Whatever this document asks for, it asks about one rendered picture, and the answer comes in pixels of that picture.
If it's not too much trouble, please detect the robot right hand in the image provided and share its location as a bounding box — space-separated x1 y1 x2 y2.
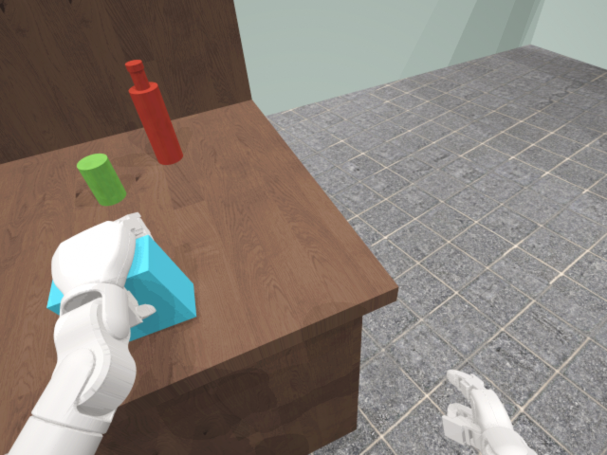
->
442 370 514 453

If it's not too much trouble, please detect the table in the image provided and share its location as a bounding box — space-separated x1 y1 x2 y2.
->
0 0 398 455

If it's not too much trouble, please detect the robot left forearm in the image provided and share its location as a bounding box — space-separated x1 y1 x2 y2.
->
5 282 137 455

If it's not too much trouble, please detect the sponge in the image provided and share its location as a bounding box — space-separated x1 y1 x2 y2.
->
46 234 196 341

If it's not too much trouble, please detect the robot right forearm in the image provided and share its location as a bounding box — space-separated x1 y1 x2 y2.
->
481 427 538 455

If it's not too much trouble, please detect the robot left hand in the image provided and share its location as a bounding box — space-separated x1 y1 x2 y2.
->
51 212 156 328

